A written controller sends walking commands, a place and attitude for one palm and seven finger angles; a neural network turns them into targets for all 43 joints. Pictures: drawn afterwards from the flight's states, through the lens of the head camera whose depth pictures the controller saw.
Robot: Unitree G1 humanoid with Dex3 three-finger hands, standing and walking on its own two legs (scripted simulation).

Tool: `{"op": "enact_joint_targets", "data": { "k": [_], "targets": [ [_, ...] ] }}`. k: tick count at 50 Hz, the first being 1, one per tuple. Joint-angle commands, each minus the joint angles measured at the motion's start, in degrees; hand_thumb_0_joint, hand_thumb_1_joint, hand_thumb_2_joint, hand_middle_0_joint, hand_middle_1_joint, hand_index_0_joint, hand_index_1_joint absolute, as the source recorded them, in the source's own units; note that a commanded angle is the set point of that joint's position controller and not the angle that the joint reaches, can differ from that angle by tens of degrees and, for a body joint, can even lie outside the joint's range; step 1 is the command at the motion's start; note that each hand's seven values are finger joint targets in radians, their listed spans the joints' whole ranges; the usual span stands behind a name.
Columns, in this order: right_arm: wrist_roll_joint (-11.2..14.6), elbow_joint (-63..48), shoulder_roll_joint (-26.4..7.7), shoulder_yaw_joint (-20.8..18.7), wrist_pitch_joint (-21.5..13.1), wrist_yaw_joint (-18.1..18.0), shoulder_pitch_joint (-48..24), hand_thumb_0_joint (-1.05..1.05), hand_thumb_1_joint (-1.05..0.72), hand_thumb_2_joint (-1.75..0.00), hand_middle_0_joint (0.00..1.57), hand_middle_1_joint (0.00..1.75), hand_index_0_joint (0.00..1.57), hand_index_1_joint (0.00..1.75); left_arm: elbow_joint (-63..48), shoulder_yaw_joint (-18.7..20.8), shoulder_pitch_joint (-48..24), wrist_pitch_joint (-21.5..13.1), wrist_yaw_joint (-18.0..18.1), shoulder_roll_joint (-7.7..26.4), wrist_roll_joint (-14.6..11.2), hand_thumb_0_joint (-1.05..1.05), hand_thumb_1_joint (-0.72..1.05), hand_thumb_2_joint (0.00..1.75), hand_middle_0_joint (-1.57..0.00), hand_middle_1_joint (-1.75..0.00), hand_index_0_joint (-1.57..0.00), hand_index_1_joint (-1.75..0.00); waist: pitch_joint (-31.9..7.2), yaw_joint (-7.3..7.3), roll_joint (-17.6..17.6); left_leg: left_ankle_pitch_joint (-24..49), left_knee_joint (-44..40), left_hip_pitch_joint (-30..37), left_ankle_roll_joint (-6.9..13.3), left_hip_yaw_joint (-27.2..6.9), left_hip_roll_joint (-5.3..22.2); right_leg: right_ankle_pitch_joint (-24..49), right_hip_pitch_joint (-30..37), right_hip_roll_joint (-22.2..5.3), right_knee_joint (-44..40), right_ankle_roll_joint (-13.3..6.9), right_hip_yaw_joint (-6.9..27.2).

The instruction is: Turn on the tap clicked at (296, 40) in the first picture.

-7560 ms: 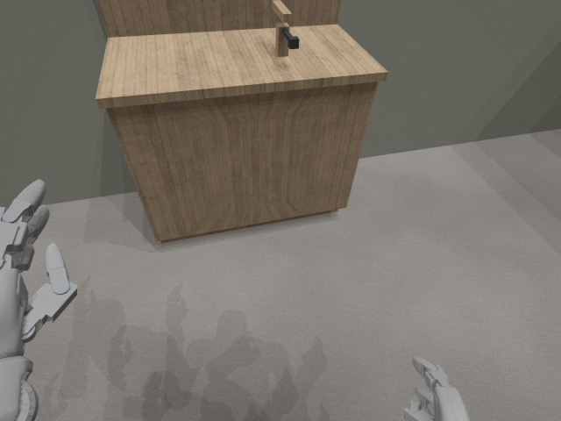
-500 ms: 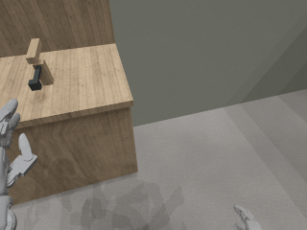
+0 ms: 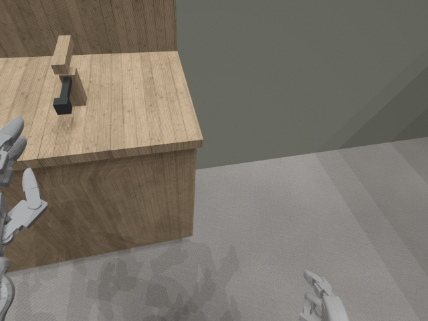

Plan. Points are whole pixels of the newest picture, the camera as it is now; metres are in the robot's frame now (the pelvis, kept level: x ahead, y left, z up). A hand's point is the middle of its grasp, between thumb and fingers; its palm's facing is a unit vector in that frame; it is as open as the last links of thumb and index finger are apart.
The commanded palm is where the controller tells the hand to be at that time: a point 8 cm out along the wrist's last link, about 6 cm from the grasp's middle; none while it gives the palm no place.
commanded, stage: shuffle to correct the standing spot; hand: left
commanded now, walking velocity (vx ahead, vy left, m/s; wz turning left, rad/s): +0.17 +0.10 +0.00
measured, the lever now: (63, 106) +0.49 +0.40 +0.08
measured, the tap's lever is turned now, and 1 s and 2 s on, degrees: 0 0 0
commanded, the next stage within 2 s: come to a stop and stand still in 1.20 s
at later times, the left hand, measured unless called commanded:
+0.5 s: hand (71, 161) +0.29 +0.26 +0.16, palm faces +0.38 -0.85 -0.36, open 7.5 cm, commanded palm +0.23 +0.30 +0.17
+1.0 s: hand (48, 132) +0.31 +0.30 +0.19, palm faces +0.36 -0.84 -0.41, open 7.5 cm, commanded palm +0.26 +0.34 +0.17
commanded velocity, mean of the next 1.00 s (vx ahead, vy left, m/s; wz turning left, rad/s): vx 0.17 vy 0.11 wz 0.00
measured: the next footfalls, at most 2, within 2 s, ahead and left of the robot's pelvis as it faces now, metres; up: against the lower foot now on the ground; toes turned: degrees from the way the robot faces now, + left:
left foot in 0.72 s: +0.13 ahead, +0.12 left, +0.00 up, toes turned +1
right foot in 1.14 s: +0.18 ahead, +0.01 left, +0.00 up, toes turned +3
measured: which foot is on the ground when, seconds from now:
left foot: down 0.00-0.62, up 0.64-0.70, down 0.72-1.00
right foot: down 0.00-0.74, up 0.76-1.00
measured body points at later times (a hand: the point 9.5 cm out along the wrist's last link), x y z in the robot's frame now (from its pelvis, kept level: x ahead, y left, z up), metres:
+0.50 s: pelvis +0.06 +0.02 -0.02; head +0.09 +0.04 +0.43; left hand +0.26 +0.30 +0.18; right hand +0.24 -0.22 -0.09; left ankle +0.02 +0.09 -0.74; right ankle +0.01 -0.13 -0.74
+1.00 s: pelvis +0.09 +0.06 +0.00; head +0.11 +0.08 +0.45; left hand +0.29 +0.34 +0.21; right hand +0.25 -0.15 -0.09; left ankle +0.09 +0.12 -0.74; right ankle +0.13 -0.04 -0.68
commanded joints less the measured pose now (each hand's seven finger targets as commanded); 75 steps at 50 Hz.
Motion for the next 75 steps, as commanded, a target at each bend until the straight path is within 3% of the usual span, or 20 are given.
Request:
{"op": "enact_joint_targets", "data": {
  "k": [1, 25, 29, 32, 35, 37, 39, 41, 45, 54, 55, 56, 57, 58, 62, 65, 69, 71, 73, 75],
  "targets": [
    [-0.1, -8.6, -9.3, -3.7, -4.2, 0.2, -5.8, 0.00, -0.90, -0.90, 0.20, 0.30, 0.20, 0.30, -16.6, 0.7, -9.0, -4.2, 0.9, 6.0, 0.2, 0.00, 0.90, 0.90, -0.20, -0.30, -0.20, -0.30, -10.7, -1.56, 9.6, 3.5, -5.0, 3.5, -0.7, -4.5, 3.9, 5.9, 5.0, -0.5, -1.4, -2.2, 3.2],
    [0.9, -11.0, -9.8, -4.7, 1.8, 0.6, -5.8, 0.00, -0.90, -0.90, 0.20, 0.30, 0.20, 0.30, -18.4, 6.8, -0.3, -2.9, 1.8, 9.5, -0.8, 0.00, 0.90, 0.90, -0.20, -0.30, -0.20, -0.30, -11.5, -2.79, 8.1, 28.3, 7.9, 5.7, 0.5, -5.6, 5.6, 13.8, 2.2, -1.0, 12.7, -3.4, 0.4],
    [1.2, -10.9, -9.4, -4.9, 2.7, 0.7, -6.3, 0.00, -0.90, -0.90, 0.20, 0.30, 0.20, 0.30, -16.1, 8.2, 1.1, -3.4, 2.4, 10.5, -1.0, 0.00, 0.90, 0.90, -0.20, -0.30, -0.20, -0.30, -11.0, -1.56, -4.1, 16.7, 22.0, -11.6, -1.7, 0.5, 0.0, 26.2, 16.0, -10.2, 7.3, -9.5, 13.0],
    [1.1, -10.1, -9.4, -4.5, 3.1, 1.2, -7.9, 0.00, -0.90, -0.90, 0.20, 0.30, 0.20, 0.30, -15.6, 9.6, -0.3, -4.7, 3.4, 11.3, -0.5, 0.00, 0.90, 0.90, -0.20, -0.30, -0.20, -0.30, -5.6, 0.14, -6.7, -18.8, 26.9, -26.1, -0.4, -5.5, 2.9, 29.9, 20.4, -19.5, 5.3, -13.5, 22.2],
    [1.3, -8.7, -8.2, -4.5, 3.8, 1.1, -5.3, 0.00, -0.90, -0.90, 0.20, 0.30, 0.20, 0.30, -19.2, 6.7, -3.8, -4.0, 2.6, 8.8, -0.5, 0.00, 0.90, 0.90, -0.20, -0.30, -0.20, -0.30, -6.1, -5.06, 3.2, -0.4, 2.7, 0.7, -0.3, -0.7, 0.8, 13.9, -0.2, -9.2, 15.3, -5.5, 5.4],
    [0.6, -10.4, -10.5, -6.2, 2.6, 0.8, -7.4, 0.00, -0.90, -0.90, 0.20, 0.30, 0.20, 0.30, -25.7, 5.5, -6.7, -4.5, 2.2, 9.0, 0.0, 0.00, 0.90, 0.90, -0.20, -0.30, -0.20, -0.30, -9.9, -5.30, 29.7, 19.9, -6.9, 18.5, 6.6, -27.3, 15.3, -20.7, -21.7, 3.6, 43.7, 0.0, -1.0],
    [-0.4, -9.8, -9.1, -5.3, 1.8, 1.2, -6.9, 0.00, -0.90, -0.90, 0.20, 0.30, 0.20, 0.30, -22.6, 6.0, -6.9, -4.1, 2.2, 10.1, 0.4, 0.00, 0.90, 0.90, -0.20, -0.30, -0.20, -0.30, -8.1, -4.66, 18.0, 15.6, -8.2, 12.5, 9.7, -30.6, 17.4, -19.4, -23.5, 1.1, 51.3, -1.2, 3.5],
    [0.3, -9.0, -9.6, -6.0, 1.3, 1.2, -6.2, 0.00, -0.90, -0.90, 0.20, 0.30, 0.20, 0.30, -21.9, 5.4, -7.2, -3.6, 2.1, 9.3, 0.9, 0.00, 0.90, 0.90, -0.20, -0.30, -0.20, -0.30, -5.0, -4.19, 9.4, 16.6, -7.2, 9.0, 10.6, -23.5, 15.5, -15.0, -24.4, -0.9, 50.3, -1.1, 3.1],
    [0.8, -8.1, -9.2, -5.3, 0.5, 1.1, -5.1, 0.00, -0.90, -0.90, 0.20, 0.30, 0.20, 0.30, -19.3, 5.3, 0.9, -3.2, 1.4, 8.0, 0.5, 0.00, 0.90, 0.90, -0.20, -0.30, -0.20, -0.30, -5.3, -2.90, 11.8, 14.4, -8.7, 5.3, 7.9, -13.5, 11.8, -8.2, -20.1, -1.3, 37.9, -0.6, -1.1],
    [0.4, -9.4, -9.6, -3.9, 1.7, -1.4, -6.0, 0.00, -0.90, -0.90, 0.20, 0.30, 0.20, 0.30, -12.3, 6.8, 0.5, -0.9, 1.8, 9.1, 0.1, 0.00, 0.90, 0.90, -0.20, -0.30, -0.20, -0.30, -7.5, -2.02, 6.0, -0.4, -4.9, -5.6, 3.0, -9.3, 11.0, -3.1, 3.7, 0.6, 4.8, -1.0, -6.1],
    [0.3, -9.5, -9.8, -3.9, 1.8, -1.6, -6.4, 0.00, -0.90, -0.90, 0.20, 0.30, 0.20, 0.30, -11.9, 6.5, -0.6, -0.8, 2.0, 9.2, 0.4, 0.00, 0.90, 0.90, -0.20, -0.30, -0.20, -0.30, -8.4, -1.52, 3.1, -2.3, 0.7, -11.3, 2.3, -8.1, 9.4, -2.6, 11.4, -1.2, 0.9, -2.0, -3.2],
    [0.2, -9.6, -9.4, -4.3, 2.1, -1.5, -6.2, 0.00, -0.90, -0.90, 0.20, 0.30, 0.20, 0.30, -12.0, 6.4, -1.8, -0.9, 2.2, 10.0, 1.0, 0.00, 0.90, 0.90, -0.20, -0.30, -0.20, -0.30, -10.9, -1.10, -4.9, -5.6, 13.8, -18.8, 1.3, -4.2, 5.5, -7.5, 19.0, -9.0, -2.3, -5.9, 8.3],
    [-0.1, -10.0, -9.5, -4.4, 2.3, -1.1, -6.7, 0.00, -0.90, -0.90, 0.20, 0.30, 0.20, 0.30, -12.3, 6.0, -3.1, -0.6, 2.2, 10.4, 1.0, 0.00, 0.90, 0.90, -0.20, -0.30, -0.20, -0.30, -11.0, -1.53, -13.3, -12.9, 30.8, -26.8, -0.2, -1.2, -0.2, -8.4, 20.1, -22.3, -8.1, -12.7, 30.4],
    [-0.4, -10.0, -10.9, -4.6, 2.1, -0.7, -8.1, 0.00, -0.90, -0.90, 0.20, 0.30, 0.20, 0.30, -14.1, 5.8, -6.4, -1.2, 2.4, 10.0, 0.4, 0.00, 0.90, 0.90, -0.20, -0.30, -0.20, -0.30, -7.0, -1.36, -8.9, -15.5, 41.2, -29.6, -1.8, -4.3, 1.0, -7.9, 15.0, -27.8, -10.6, -16.1, 36.0],
    [-0.3, -7.8, -10.4, -4.4, 3.2, 0.4, -7.8, 0.00, -0.90, -0.90, 0.20, 0.30, 0.20, 0.30, -19.1, 4.4, -7.2, -2.7, 2.7, 10.2, 1.5, 0.00, 0.90, 0.90, -0.20, -0.30, -0.20, -0.30, -4.3, -2.14, 4.3, -9.0, 41.4, -23.6, -2.6, -8.0, 7.0, 2.5, 2.2, -21.9, -7.0, -12.9, 18.5],
    [-0.5, -8.0, -8.1, -3.6, 3.3, -0.5, -7.8, 0.00, -0.90, -0.90, 0.20, 0.30, 0.20, 0.30, -21.0, 5.2, -4.7, -3.3, 3.2, 10.1, 1.4, 0.00, 0.90, 0.90, -0.20, -0.30, -0.20, -0.30, -3.3, -2.26, 0.5, -3.5, 25.1, -12.7, -2.4, -1.0, 6.1, 7.9, -4.1, -16.2, -6.5, -9.5, 5.2],
    [-0.7, -8.7, -6.7, -4.0, 2.2, -1.9, -7.5, 0.00, -0.90, -0.90, 0.20, 0.30, 0.20, 0.30, -21.2, 7.9, -0.6, -2.7, 4.2, 10.3, 0.2, 0.00, 0.90, 0.90, -0.20, -0.30, -0.20, -0.30, -7.7, -1.52, 0.8, 5.1, 6.5, 1.4, -3.0, 6.7, 0.6, 11.6, -0.2, -10.6, 0.5, -6.2, 0.5],
    [-0.2, -9.1, -7.5, -4.7, 2.1, -2.5, -6.3, 0.00, -0.90, -0.90, 0.20, 0.30, 0.20, 0.30, -20.7, 8.4, -0.2, -2.8, 4.2, 9.9, -0.3, 0.00, 0.90, 0.90, -0.20, -0.30, -0.20, -0.30, -10.4, -2.09, 5.2, 12.5, 1.5, 6.7, -2.9, 3.2, 2.4, 12.2, 0.6, -6.8, 8.7, -2.7, -1.2],
    [0.7, -10.2, -9.4, -5.3, 2.0, -2.6, -6.0, 0.00, -0.90, -0.90, 0.20, 0.30, 0.20, 0.30, -20.5, 7.4, 0.1, -2.3, 3.8, 8.9, -0.7, 0.00, 0.90, 0.90, -0.20, -0.30, -0.20, -0.30, -12.4, -1.98, 13.2, 30.0, -2.0, 10.6, 2.3, -11.7, 13.8, -6.0, -5.3, 0.2, 19.5, 0.5, -3.0],
    [-0.2, -9.7, -8.4, -4.8, 1.6, -1.7, -6.0, 0.00, -0.90, -0.90, 0.20, 0.30, 0.20, 0.30, -19.1, 7.7, -1.6, -1.7, 3.1, 9.5, -0.2, 0.00, 0.90, 0.90, -0.20, -0.30, -0.20, -0.30, -9.1, -2.84, 17.1, 41.6, -3.3, 9.3, 3.3, -13.2, 15.5, -14.3, -7.3, 1.4, 18.0, 0.1, -1.4]
  ]
}}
